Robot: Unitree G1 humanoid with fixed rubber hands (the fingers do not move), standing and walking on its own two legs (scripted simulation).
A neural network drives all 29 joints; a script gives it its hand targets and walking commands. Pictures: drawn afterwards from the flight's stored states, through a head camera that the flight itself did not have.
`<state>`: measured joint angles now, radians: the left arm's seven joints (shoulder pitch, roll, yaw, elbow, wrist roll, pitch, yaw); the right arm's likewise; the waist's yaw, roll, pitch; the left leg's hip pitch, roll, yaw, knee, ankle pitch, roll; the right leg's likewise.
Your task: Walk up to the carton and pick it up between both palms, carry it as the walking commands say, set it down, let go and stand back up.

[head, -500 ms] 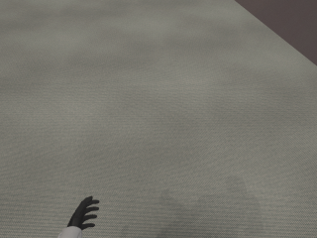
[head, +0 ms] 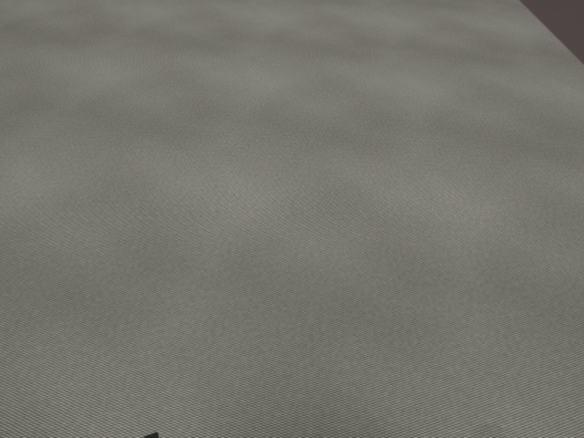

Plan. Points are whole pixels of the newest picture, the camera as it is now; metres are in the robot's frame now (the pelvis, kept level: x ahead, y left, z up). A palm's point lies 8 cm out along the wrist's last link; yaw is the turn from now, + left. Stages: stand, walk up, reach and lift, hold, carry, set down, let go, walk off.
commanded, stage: walk up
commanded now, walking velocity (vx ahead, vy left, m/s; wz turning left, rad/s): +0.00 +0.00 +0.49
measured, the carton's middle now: out of the picture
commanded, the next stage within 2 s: none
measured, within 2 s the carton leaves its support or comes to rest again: neither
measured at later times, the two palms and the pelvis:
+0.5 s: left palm out of the picture +0.08 +0.18 -0.09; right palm out of the picture +0.07 -0.33 -0.11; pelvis -0.02 -0.08 +0.01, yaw +9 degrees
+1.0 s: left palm out of the picture +0.02 +0.19 -0.11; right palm out of the picture +0.12 -0.30 -0.09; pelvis -0.02 -0.08 +0.02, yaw +23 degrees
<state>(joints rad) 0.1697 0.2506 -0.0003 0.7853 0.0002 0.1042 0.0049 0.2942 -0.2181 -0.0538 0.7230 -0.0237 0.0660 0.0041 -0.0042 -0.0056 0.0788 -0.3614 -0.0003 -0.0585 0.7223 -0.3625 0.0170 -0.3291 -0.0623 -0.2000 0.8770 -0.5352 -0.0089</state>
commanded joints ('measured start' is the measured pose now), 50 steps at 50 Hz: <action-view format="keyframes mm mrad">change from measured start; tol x32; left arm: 1 -118 124 59 -140 25 -50 -10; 50 -183 92 72 -147 0 -36 -8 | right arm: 1 19 -281 -60 -26 7 -25 -33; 50 168 -211 -20 77 -3 -46 -26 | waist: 1 -58 208 -71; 11 -39 242 -214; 15 86 -306 -207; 50 -122 267 -150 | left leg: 1 167 211 -447 -392 591 99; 13 -92 89 -321 -306 419 37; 15 -328 -81 -17 83 -206 -38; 22 -276 25 88 524 -68 -105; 35 113 3 216 -142 74 -59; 38 152 277 -501 -422 616 79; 50 320 155 -500 -376 658 134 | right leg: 1 -176 53 204 144 -21 62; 14 527 -141 309 -536 299 -15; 18 170 -398 253 -663 185 -130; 33 272 -307 115 -342 902 -103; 36 251 -195 27 -110 798 -48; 38 -155 49 138 155 -126 49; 50 -72 86 201 -127 -6 62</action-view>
